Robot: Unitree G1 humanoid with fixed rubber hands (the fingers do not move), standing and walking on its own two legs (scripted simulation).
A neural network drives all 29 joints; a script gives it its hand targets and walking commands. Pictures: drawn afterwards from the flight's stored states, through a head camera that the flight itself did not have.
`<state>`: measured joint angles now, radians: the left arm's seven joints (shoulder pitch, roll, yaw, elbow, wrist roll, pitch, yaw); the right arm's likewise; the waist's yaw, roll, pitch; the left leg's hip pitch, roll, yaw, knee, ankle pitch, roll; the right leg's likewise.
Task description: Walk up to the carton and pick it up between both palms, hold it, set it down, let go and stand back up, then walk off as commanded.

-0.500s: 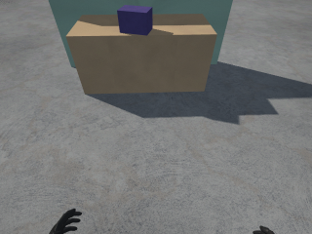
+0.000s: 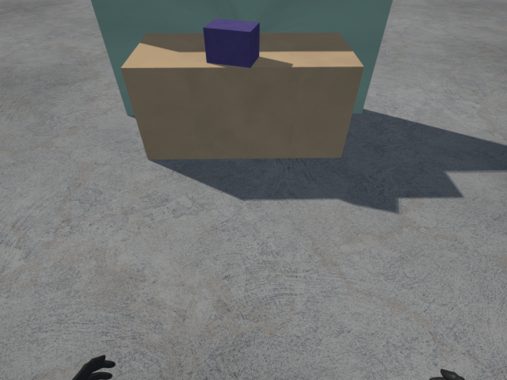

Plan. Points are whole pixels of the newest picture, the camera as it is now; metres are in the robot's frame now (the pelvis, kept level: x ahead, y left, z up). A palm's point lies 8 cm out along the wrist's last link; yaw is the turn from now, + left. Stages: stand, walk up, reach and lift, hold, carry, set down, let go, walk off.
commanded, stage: walk up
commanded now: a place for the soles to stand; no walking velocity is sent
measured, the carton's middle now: (232, 42) +1.78 +0.16 -0.07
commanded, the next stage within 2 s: none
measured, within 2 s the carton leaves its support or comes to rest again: neither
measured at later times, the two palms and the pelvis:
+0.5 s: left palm (25, 312) +0.29 +0.46 -0.09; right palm (391, 336) +0.23 -0.19 -0.03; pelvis +0.18 +0.14 +0.01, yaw +0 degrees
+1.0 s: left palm (52, 225) +0.50 +0.50 -0.08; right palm (320, 200) +0.58 -0.14 -0.07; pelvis +0.45 +0.17 +0.00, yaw +4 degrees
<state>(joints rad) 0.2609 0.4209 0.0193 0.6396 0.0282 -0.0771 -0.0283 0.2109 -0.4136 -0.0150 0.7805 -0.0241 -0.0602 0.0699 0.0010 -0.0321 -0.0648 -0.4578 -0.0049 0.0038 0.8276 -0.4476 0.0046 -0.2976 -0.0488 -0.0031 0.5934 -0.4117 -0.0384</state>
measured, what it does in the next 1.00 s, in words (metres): walks ahead: left foot, then right foot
